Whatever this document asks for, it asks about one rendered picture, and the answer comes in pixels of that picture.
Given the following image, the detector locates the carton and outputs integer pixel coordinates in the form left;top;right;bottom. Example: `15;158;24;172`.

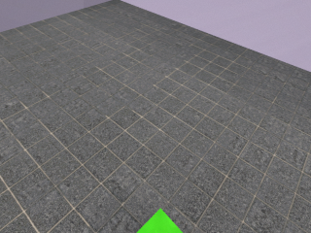
137;209;183;233

